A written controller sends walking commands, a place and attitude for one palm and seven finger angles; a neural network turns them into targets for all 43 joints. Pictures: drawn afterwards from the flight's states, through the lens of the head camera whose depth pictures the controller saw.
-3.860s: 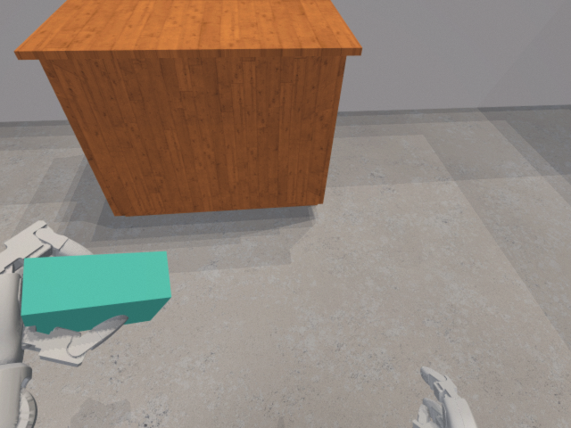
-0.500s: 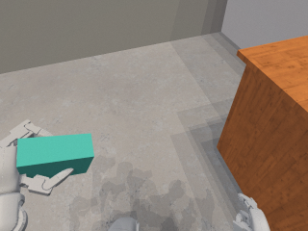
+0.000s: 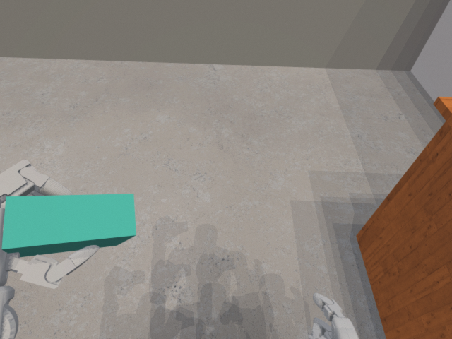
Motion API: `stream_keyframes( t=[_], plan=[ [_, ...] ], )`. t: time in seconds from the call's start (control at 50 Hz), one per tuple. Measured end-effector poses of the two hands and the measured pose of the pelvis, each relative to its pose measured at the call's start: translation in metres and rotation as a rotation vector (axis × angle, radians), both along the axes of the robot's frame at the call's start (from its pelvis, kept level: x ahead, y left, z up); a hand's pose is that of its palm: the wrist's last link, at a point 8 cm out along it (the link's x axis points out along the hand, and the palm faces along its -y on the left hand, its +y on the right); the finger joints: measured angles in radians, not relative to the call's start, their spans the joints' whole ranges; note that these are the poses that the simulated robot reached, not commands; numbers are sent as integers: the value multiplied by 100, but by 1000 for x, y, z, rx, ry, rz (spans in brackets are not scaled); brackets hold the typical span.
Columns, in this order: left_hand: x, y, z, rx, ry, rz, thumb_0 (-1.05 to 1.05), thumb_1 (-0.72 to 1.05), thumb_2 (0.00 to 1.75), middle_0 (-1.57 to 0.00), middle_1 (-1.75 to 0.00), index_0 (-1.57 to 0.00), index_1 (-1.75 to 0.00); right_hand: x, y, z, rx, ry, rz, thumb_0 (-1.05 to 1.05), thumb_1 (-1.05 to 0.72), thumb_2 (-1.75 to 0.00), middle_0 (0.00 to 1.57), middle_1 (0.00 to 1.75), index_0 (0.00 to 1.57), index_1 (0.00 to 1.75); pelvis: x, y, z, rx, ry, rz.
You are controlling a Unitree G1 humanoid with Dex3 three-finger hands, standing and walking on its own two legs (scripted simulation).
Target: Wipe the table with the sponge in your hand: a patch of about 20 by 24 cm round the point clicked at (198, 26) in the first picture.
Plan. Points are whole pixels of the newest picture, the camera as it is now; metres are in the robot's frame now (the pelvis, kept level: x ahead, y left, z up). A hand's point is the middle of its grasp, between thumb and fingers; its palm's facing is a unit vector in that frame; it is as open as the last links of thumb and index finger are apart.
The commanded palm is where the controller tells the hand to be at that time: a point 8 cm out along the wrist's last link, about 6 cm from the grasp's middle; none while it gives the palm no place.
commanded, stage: walk to a spot facing it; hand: left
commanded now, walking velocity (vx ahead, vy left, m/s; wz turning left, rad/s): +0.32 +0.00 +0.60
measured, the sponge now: (91, 224) +0.22 +0.20 +0.17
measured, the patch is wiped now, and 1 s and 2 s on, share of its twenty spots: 0.00 0.00 0.00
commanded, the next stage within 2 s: turn to face it in 1.54 s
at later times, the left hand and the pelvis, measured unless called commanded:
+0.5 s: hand out of the picture +0.15 +0.26 +0.19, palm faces +0.62 -0.63 -0.47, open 9.5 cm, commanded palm +0.08 +0.29 +0.18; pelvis +0.01 -0.03 +0.00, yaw +17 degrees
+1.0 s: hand (2, 248) +0.18 +0.28 +0.18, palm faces +0.77 -0.45 -0.45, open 9.5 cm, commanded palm +0.12 +0.29 +0.18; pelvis +0.11 -0.03 -0.02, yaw +27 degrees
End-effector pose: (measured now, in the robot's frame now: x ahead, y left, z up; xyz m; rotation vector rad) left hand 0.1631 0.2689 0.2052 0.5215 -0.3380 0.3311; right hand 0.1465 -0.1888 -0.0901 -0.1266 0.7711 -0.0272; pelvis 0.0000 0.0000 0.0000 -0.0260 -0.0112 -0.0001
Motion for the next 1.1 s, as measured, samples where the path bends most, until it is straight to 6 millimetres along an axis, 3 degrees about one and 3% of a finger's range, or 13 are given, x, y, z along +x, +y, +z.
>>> stream_keyframes(
  t=[0.08,0.16,0.26,0.38,0.5,0.6,0.66,0.72,0.8,0.9,1.02,1.1],
  plan=[
    [-19,-5,3,53,15,94,0,-44,100,-81,-135,-81,-134,5,-6,-14,37,-2,52,2,-90,-90,21,30,20,30,-7,-19,-7,16,9,39],
    [-34,-11,-13,10,71,179,0,-44,100,-81,-135,-81,-134,12,-27,-28,2,37,111,1,-90,-90,21,30,20,30,-14,-33,-10,43,-5,116],
    [-51,-18,-23,-38,161,234,0,-44,100,-81,-135,-81,-134,24,-61,-14,-84,66,118,2,-90,-90,21,30,20,30,-10,-41,3,85,-3,171],
    [-60,-12,-7,15,138,272,0,-44,100,-81,-135,-81,-134,51,-80,2,-183,53,153,2,-91,-90,20,30,20,30,-4,-43,9,96,13,251],
    [-68,13,4,31,48,346,0,-44,100,-81,-135,-81,-134,83,-54,12,-203,17,205,2,-91,-90,20,30,19,30,10,-28,4,81,38,294],
    [-66,38,-16,-5,-44,367,0,-44,99,-81,-135,-81,-134,112,-7,5,-180,-71,238,2,-91,-90,20,30,19,30,22,-6,-20,67,16,313],
    [-56,47,-25,-12,-44,359,0,-44,99,-81,-135,-81,-134,119,27,3,-101,-78,278,2,-91,-90,20,30,19,30,25,-6,-20,62,-15,351],
    [-53,48,-20,-6,-27,361,0,-44,99,-81,-135,-81,-134,120,55,7,-32,-64,330,2,-91,-90,20,30,19,30,34,-9,-12,46,-11,379],
    [-61,34,2,35,-41,370,0,-44,99,-81,-135,-81,-134,124,74,10,21,-47,391,1,-90,-90,20,30,20,30,50,-12,-3,26,-2,398],
    [-62,23,16,84,-28,461,0,-44,99,-81,-135,-81,-134,145,73,-4,34,-8,445,1,-90,-90,21,30,20,30,78,-17,1,17,8,424],
    [-36,24,-21,-9,24,603,0,-44,99,-81,-135,-81,-134,195,45,-34,-25,26,478,1,-90,-90,21,30,20,30,110,-33,-17,42,-10,497],
    [-13,17,-33,-94,67,586,0,-44,99,-81,-135,-81,-134,229,23,-21,-99,27,467,2,-90,-90,20,30,20,30,126,-35,-7,65,-13,516]
  ],
)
